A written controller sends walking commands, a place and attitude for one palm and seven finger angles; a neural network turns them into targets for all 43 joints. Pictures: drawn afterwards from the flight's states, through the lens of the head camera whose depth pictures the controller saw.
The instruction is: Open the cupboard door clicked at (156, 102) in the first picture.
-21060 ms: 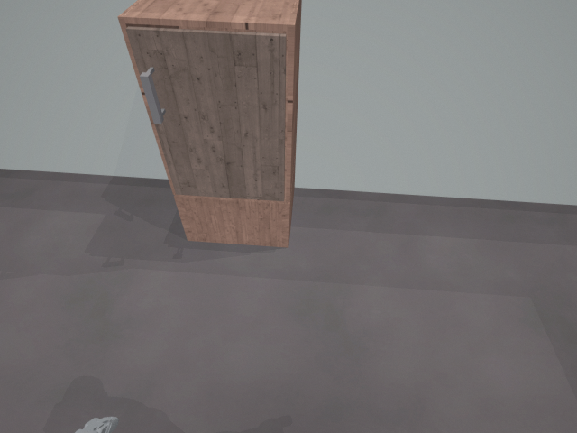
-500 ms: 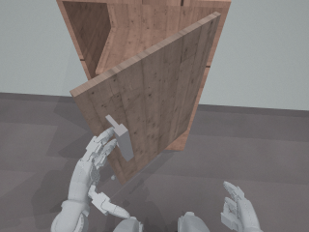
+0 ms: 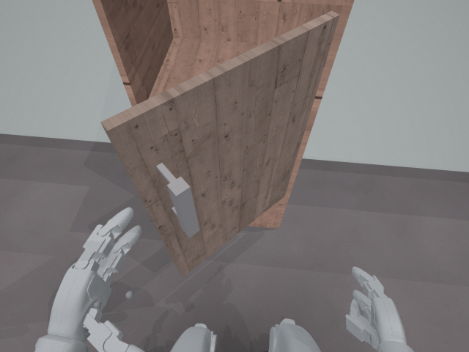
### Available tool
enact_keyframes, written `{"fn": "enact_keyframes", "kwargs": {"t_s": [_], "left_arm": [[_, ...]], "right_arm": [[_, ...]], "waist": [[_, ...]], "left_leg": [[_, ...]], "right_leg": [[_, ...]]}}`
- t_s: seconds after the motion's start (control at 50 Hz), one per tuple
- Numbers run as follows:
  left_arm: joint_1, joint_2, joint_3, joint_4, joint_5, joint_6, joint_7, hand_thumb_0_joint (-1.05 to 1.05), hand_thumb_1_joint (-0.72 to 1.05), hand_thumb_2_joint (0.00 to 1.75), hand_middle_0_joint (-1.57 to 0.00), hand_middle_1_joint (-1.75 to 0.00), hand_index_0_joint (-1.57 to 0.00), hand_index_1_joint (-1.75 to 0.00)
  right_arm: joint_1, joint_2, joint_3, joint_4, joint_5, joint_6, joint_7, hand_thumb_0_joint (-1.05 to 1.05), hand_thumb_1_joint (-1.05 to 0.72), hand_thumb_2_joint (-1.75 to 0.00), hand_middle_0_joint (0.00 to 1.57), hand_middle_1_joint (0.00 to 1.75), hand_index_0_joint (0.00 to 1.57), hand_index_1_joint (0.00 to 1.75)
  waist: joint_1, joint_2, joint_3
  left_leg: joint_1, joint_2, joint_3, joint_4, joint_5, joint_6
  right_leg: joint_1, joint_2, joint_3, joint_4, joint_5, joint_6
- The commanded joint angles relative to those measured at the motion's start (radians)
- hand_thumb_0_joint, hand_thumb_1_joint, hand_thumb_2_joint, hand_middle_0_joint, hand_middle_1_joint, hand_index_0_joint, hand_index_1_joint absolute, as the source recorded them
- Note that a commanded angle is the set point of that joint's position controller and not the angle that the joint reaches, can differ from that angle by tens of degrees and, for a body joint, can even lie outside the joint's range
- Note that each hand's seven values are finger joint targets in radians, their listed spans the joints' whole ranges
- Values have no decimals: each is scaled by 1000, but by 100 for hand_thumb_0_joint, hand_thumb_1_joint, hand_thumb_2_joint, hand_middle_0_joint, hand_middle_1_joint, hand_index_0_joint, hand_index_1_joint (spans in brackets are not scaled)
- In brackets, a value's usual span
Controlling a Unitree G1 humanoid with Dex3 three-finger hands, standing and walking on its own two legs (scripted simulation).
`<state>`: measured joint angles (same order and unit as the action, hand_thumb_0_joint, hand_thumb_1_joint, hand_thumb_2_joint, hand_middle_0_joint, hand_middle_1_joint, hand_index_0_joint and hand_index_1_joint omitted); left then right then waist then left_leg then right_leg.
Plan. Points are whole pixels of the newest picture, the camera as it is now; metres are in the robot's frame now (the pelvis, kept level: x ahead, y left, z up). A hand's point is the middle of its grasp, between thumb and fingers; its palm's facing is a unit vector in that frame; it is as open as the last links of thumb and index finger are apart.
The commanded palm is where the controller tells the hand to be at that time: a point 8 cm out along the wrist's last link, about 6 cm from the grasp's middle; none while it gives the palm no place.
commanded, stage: draw the hand back to the body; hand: left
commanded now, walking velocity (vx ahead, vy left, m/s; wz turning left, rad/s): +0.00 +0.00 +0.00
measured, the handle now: (178, 201) +0.34 +0.12 +0.06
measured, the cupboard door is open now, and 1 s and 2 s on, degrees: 46 46 46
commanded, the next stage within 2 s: step back with the hand held close in 1.54 s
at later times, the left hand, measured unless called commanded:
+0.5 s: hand (64, 275) +0.19 +0.21 +0.15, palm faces +0.01 -0.99 -0.14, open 16.1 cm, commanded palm +0.16 +0.27 +0.16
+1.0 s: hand out of the picture +0.22 +0.27 +0.23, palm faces +0.38 -0.82 -0.42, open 11.0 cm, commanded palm +0.17 +0.31 +0.24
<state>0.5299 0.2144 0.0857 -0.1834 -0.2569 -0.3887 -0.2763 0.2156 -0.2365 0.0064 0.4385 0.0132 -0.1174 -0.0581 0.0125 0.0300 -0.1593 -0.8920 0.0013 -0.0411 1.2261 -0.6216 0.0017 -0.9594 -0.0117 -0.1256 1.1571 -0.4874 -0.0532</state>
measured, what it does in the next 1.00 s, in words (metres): rises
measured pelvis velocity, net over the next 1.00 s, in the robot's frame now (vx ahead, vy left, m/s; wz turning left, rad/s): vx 0.04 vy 0.03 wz -0.01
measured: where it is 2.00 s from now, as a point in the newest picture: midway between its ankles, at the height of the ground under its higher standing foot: outside the picture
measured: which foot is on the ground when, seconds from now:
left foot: down 0.00-1.00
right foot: down 0.00-1.00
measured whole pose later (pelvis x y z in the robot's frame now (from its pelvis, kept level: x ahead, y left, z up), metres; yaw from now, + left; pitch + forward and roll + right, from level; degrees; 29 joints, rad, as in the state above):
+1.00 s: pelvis +0.04 +0.03 +0.10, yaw -1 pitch -2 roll -1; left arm 0.52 0.34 0.26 -0.41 -0.03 -0.05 0.13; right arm 0.22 -0.22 0.06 0.61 0.00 -0.15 -0.09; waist 0.07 0.07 -0.02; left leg -0.12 -0.03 0.00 0.51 -0.36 0.04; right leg -0.21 -0.01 -0.07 0.48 -0.25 0.00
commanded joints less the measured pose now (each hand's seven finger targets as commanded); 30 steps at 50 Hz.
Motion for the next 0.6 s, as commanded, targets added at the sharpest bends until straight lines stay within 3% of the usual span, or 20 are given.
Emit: {"fn": "enact_keyframes", "kwargs": {"t_s": [0.0,0.04,0.1,0.14,0.2,0.26,0.34,0.44,0.46,0.48,0.5,0.54,0.58], "left_arm": [[-5,142,106,-302,-12,-40,27,0,-50,30,-15,-30,-15,-30],[30,160,133,-335,-12,-6,49,0,-50,30,-15,-30,-15,-30],[39,143,136,-332,-18,41,67,0,-50,30,-15,-30,-15,-30],[50,109,113,-283,-25,70,64,0,-50,30,-15,-30,-15,-30],[26,120,113,-267,-33,93,48,0,-50,30,-15,-30,-15,-30],[-3,161,143,-286,-39,98,36,0,-50,30,-15,-30,-15,-30],[-12,203,197,-339,-51,93,35,0,-50,30,-15,-30,-15,-30],[0,191,210,-352,-71,110,24,0,-32,37,-16,-30,-16,-30],[-8,353,246,-418,112,172,191,0,-29,39,-16,-30,-16,-30],[50,239,188,-408,129,219,264,0,-26,40,-16,-30,-16,-30],[56,202,155,-406,143,244,297,0,-22,42,-16,-30,-16,-30],[70,186,136,-400,179,275,346,0,-15,45,-16,-30,-16,-30],[58,226,169,-421,199,284,380,0,-8,48,-16,-30,-16,-30]], "right_arm": [[-22,-106,-47,-183,7,-60,-9,0,-90,-90,20,30,20,30],[-22,-99,-43,-194,13,-51,-11,0,-90,-90,20,30,20,30],[-20,-93,-39,-194,23,-42,-16,0,-90,-90,20,30,20,30],[-26,-96,-32,-193,25,-39,-18,0,-90,-90,20,30,20,30],[-28,-108,-24,-192,27,-50,-23,0,-90,-90,20,30,20,30],[-18,-113,-17,-187,28,-68,-28,0,-90,-90,20,30,20,30],[-16,-109,-9,-173,28,-94,-31,0,-90,-90,20,30,20,30],[-24,-108,-7,-148,36,-127,-29,0,-90,-90,20,30,20,30],[-25,-109,-15,-137,14,-106,-53,0,-90,-90,20,30,20,30],[-23,-82,-5,-139,8,-98,-59,0,-90,-90,20,30,20,30],[-19,-85,-6,-133,8,-95,-61,0,-90,-90,20,30,20,30],[-22,-82,-3,-108,8,-82,-58,0,-90,-90,20,30,20,30],[-32,-88,-2,-97,4,-77,-61,0,-90,-90,20,30,20,30]], "waist": [[10,29,-244],[23,46,-256],[8,14,-193],[-9,-42,-122],[-22,-44,-48],[-16,-22,-47],[6,30,-73],[12,50,-57],[58,61,-85],[33,63,-14],[21,53,15],[22,61,52],[27,32,37]], "left_leg": [[51,-30,1,-205,307,4],[83,-32,4,-237,324,5],[106,-29,3,-274,304,7],[90,-25,-4,-296,264,8],[99,-21,-7,-325,194,9],[139,-18,-7,-350,199,11],[202,-15,-12,-388,257,7],[278,-11,-15,-436,332,1],[303,3,4,-503,318,12],[307,-3,2,-532,305,8],[315,0,0,-540,303,6],[358,8,5,-562,348,12],[404,11,2,-592,377,13]], "right_leg": [[354,9,129,-205,159,16],[399,11,127,-227,178,15],[410,15,115,-274,164,24],[403,17,111,-312,105,29],[382,13,118,-364,-6,32],[411,9,125,-392,-15,28],[475,13,111,-394,66,21],[521,23,81,-410,185,22],[573,-7,128,-452,168,12],[562,-9,113,-479,156,15],[556,-10,106,-490,158,18],[587,-10,97,-516,202,18],[630,-8,87,-535,230,20]]}}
